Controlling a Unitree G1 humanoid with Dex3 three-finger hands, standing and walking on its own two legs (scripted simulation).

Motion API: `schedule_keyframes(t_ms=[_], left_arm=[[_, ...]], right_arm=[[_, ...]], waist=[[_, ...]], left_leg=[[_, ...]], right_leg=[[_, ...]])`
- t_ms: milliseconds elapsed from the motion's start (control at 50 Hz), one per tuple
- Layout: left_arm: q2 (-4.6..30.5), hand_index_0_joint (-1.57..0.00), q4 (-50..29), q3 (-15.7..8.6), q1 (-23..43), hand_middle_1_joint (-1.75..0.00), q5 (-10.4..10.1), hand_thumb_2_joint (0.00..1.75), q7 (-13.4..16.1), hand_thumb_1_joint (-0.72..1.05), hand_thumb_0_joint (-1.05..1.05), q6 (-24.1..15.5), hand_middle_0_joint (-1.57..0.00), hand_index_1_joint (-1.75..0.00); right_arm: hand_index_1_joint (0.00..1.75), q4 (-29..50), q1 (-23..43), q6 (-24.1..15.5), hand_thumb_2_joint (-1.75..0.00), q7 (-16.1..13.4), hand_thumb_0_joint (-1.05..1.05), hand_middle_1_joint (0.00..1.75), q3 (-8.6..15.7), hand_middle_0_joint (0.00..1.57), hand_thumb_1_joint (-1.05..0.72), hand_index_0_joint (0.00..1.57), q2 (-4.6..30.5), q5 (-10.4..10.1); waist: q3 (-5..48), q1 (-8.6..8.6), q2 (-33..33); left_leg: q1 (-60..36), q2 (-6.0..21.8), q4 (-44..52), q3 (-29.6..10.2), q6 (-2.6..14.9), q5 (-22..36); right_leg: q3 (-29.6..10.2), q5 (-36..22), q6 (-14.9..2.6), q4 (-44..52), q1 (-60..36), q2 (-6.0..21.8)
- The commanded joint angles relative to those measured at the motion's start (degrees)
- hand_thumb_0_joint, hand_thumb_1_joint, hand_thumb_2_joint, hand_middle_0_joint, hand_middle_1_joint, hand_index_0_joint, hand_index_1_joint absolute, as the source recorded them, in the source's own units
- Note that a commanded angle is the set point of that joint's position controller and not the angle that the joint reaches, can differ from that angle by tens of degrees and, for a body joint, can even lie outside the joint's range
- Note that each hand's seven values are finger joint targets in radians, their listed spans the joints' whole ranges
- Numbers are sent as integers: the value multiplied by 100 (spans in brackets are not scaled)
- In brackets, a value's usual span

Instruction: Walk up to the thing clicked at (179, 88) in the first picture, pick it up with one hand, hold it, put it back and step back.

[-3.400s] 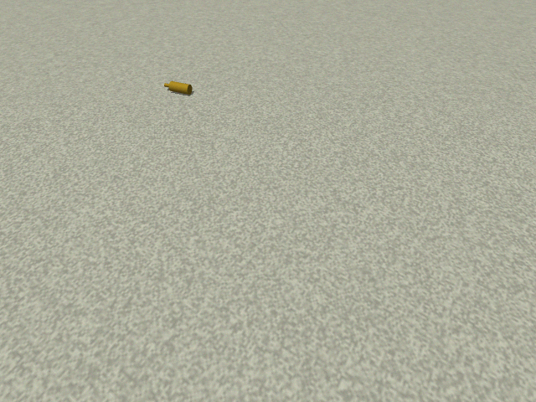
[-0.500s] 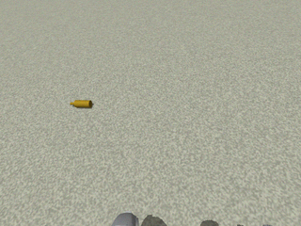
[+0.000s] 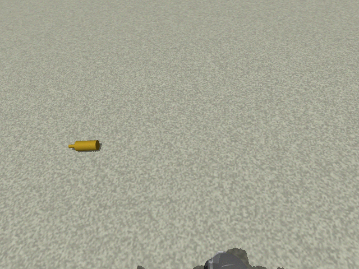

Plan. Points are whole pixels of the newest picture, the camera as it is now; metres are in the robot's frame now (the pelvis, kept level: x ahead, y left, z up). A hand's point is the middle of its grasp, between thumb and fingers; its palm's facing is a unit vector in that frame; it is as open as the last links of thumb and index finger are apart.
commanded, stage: walk up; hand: left
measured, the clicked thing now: (83, 145) +0.99 +0.68 -0.72
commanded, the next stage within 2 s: none
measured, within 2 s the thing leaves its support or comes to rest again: neither
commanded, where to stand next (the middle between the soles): +0.50 +0.39 m, yaw -4 degrees
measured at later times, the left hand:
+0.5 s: hand out of the picture +0.18 +0.48 -0.14, palm faces -0.01 -0.85 -0.53, open 7.4 cm
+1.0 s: hand out of the picture +0.31 +0.61 -0.12, palm faces +0.00 -0.83 -0.56, open 7.4 cm
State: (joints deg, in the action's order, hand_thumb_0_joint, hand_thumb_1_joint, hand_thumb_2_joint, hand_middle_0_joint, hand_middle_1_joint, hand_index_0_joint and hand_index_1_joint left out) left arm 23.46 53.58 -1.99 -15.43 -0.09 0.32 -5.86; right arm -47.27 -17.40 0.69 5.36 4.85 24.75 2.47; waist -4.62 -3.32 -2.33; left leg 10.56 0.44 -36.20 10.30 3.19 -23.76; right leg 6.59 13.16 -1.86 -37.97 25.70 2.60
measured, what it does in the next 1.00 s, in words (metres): steps to the left: right foot, then left foot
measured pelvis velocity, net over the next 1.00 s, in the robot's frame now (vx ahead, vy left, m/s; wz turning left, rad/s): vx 0.28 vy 0.29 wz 0.02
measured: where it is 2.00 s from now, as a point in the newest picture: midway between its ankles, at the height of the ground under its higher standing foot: (104, 225)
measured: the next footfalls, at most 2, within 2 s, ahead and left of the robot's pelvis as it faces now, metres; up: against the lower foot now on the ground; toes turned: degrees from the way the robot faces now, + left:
right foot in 0.02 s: +0.15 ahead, -0.09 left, +0.00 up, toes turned -6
left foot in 0.40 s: +0.24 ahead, +0.30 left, +0.00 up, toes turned +7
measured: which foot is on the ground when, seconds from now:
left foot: down 0.00-0.02, up 0.04-0.38, down 0.40-0.72, up 0.74-1.00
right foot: up 0.00-0.00, down 0.02-0.42, up 0.44-0.70, down 0.72-1.00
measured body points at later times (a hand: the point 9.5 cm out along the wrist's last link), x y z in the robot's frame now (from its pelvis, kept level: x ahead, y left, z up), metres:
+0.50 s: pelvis +0.15 +0.16 -0.02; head +0.16 +0.16 +0.43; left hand +0.18 +0.53 -0.11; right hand +0.25 -0.19 -0.11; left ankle +0.20 +0.29 -0.72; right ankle +0.13 -0.03 -0.67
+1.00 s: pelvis +0.28 +0.29 -0.01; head +0.30 +0.26 +0.44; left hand +0.31 +0.65 -0.08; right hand +0.38 -0.04 -0.14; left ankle +0.36 +0.46 -0.69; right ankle +0.30 +0.11 -0.72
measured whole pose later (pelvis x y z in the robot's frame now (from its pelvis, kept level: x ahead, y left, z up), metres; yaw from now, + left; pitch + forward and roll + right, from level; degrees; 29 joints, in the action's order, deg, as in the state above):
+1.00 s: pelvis +0.28 +0.29 -0.01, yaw +1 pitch -2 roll -2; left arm 25.9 50.5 -3.4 -20.0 1.4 2.5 -6.4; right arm -46.5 -14.0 3.7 6.2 6.2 27.0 2.9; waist -4.3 0.8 -7.0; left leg 32.1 8.2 -55.1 -2.2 -0.4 -22.0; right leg 3.9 20.3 0.5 -41.6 19.3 7.0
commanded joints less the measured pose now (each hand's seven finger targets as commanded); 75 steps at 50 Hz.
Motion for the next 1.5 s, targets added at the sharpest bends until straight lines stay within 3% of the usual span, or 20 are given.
schedule_keyframes(t_ms=[0, 40, 140, 280, 360, 380, 400, 420, 560, 640, 680, 720, 820, 960, 1040, 1100, 1180, 1360, 1440, 1480], left_arm=[[2203, -20, -100, -767, -1693, -30, 101, 90, 327, 90, 0, -128, -20, -30], [2241, -20, -433, -694, -824, -30, -20, 90, 383, 90, 0, -81, -20, -30], [1822, -20, -552, -604, -289, -30, 62, 90, 310, 90, 0, -159, -20, -30], [2216, -20, -604, -721, -250, -30, 174, 90, 257, 90, 0, -214, -20, -30], [1997, -20, -595, -606, 244, -30, 200, 90, 274, 90, 0, -58, -20, -30], [1541, -20, -551, -434, -24, -30, 208, 90, 259, 90, 0, 10, -20, -30], [1165, -20, -715, -306, 56, -30, 36, 90, 288, 90, 0, 12, -20, -30], [1547, -20, -573, -355, 175, -30, 40, 90, 381, 90, 0, -3, -20, -30], [1426, -20, -48, -350, -453, -30, -42, 90, 252, 90, 0, -96, -20, -30], [1384, -20, 44, -466, -1084, -30, -33, 90, 282, 90, 0, -126, -20, -30], [2141, -20, 75, -794, -1990, -30, 106, 90, 423, 90, 0, -144, -20, -30], [2453, -20, -397, -734, -1102, -30, 34, 90, 518, 90, 0, -113, -20, -30], [1924, -20, -572, -628, -425, -30, 64, 90, 426, 90, 0, -153, -20, -30], [2290, -20, -622, -753, -480, -30, 160, 90, 373, 90, 0, -140, -20, -30], [1987, -20, -651, -606, 113, -30, 211, 90, 398, 90, 0, 32, -20, -30], [1616, -20, -658, -363, 273, -30, 65, 90, 520, 90, 0, 28, -20, -30], [1638, -20, -60, -411, -543, -30, -55, 90, 333, 90, 0, -49, -20, -30], [995, -20, -532, -344, 85, -30, 53, 90, 156, 90, 0, 160, -20, -30], [1001, -20, -551, -328, 129, -30, 35, 90, 173, 90, 0, 222, -20, -30], [1714, -20, -490, -569, -758, -30, 53, 90, 174, 90, 0, 150, -20, -30]], right_arm=[[30, 832, 234, -159, -90, -54, 0, 30, 119, 20, -90, 20, 590, -72], [30, 666, 346, 38, -90, -140, 0, 30, 377, 20, -90, 20, 1440, 5], [30, 213, -82, 53, -90, -39, 0, 30, 409, 20, -90, 20, 1285, 2], [30, 444, 714, 38, -90, 175, 0, 30, 465, 20, -90, 20, 1125, 25], [30, -4, -447, 9, -90, 100, 0, 30, 636, 20, -90, 20, 1266, 46], [30, -134, -902, -24, -90, 28, 0, 30, 732, 20, -90, 20, 1567, 96], [30, 85, -863, -87, -90, -22, 0, 30, 788, 20, -90, 20, 2160, 70], [30, 160, -457, -100, -90, -56, 0, 30, 842, 20, -90, 20, 2500, -78], [30, 499, 176, -153, -90, -149, 0, 30, 433, 20, -90, 20, 1483, 34], [30, 828, 734, -51, -90, -105, 0, 30, 326, 20, -90, 20, 1306, 24], [30, 1001, 520, -66, -90, -94, 0, 30, 149, 20, -90, 20, 785, -50], [30, 847, 178, 127, -90, -197, 0, 30, 336, 20, -90, 20, 1310, 22], [30, 373, -125, 144, -90, -123, 0, 30, 436, 20, -90, 20, 1393, 48], [30, 630, 508, 161, -90, 71, 0, 30, 483, 20, -90, 20, 1190, 40], [30, 129, -839, 106, -90, -1, 0, 30, 673, 20, -90, 20, 1336, 48], [30, 402, -507, -18, -90, -145, 0, 30, 811, 20, -90, 20, 2468, -53], [30, 558, 2, -154, -90, -280, 0, 30, 486, 20, -90, 20, 1591, -90], [30, 459, -120, -329, -90, -542, 0, 30, 178, 20, -90, 20, 1230, -219], [30, 328, -16, -333, -90, -666, 0, 30, 91, 20, -90, 20, 1191, -306], [30, 496, -33, -427, -90, -636, 0, 30, 0, 20, -90, 20, 910, -338]], waist=[[1070, 959, 1876], [577, 685, 556], [133, 285, 740], [223, 413, 1115], [568, -391, 298], [648, -588, -944], [316, -620, -2315], [186, -408, -1802], [218, 103, -1044], [464, 610, -490], [889, 1177, 1269], [738, 674, 316], [10, 302, 772], [170, 445, 1329], [656, -504, 195], [3, -379, -1626], [-31, 189, -891], [380, 282, -142], [784, 501, -39], [1535, 946, 984]], left_leg=[[2864, -26, -2559, -552, -37, -796], [3150, 372, -3554, -1640, -234, -719], [2522, 656, -2868, -1662, -395, 357], [1659, 837, -1028, -1015, -355, 590], [-401, 342, -187, -436, -265, 456], [-922, 425, 527, -1070, -99, -535], [-680, 1907, 2303, -4086, 462, -2087], [-200, 2369, 2610, -4896, 1190, -2558], [315, 1489, 1223, -1991, 1246, 1714], [1488, 1154, 444, -1338, 931, 978], [2940, 280, -2073, -569, 201, 348], [3396, 270, -3449, -1726, -160, -769], [2856, 729, -3063, -1614, -365, 157], [1986, 761, -1559, -968, -371, 158], [-411, 150, -449, -436, -283, -46], [247, 2315, 2468, -5166, 1091, -2422], [311, 1500, 1231, -2848, 909, 413], [248, 1526, 635, -1745, 422, 4992], [121, 1164, -265, -1328, -188, 5398], [1829, 288, -2569, -856, -651, 2590]], right_leg=[[-3512, 981, -730, 1947, -3558, 1978], [-4431, 2504, -1649, 2351, -2381, 2572], [-1878, 1054, -1033, 2048, -1119, 1540], [-1020, 1058, -972, 1665, -512, 1377], [-411, 1542, -566, 36, 644, 977], [-13, 1454, -335, -1706, 1186, 517], [40, 2229, -22, -3073, 2443, -465], [-657, 2112, -164, -3487, 2238, -28], [-175, 1247, 80, -1490, 646, 282], [11, -208, -25, 106, -1452, -66], [-2135, 1147, -387, 1472, -3169, 987], [-4704, 2917, -1251, 2417, -2384, 2657], [-2225, 1298, -1081, 1759, -973, 1674], [-1386, 1215, -1040, 1296, -384, 1332], [-550, 1622, -563, -624, 969, 862], [-842, 2045, -140, -3810, 2504, 27], [-655, 1183, -37, -2916, 1652, 491], [-355, 347, -125, -971, -71, 52], [-364, -570, -341, 491, -1214, -100], [-2857, -1204, -1468, 809, -3185, 1581]])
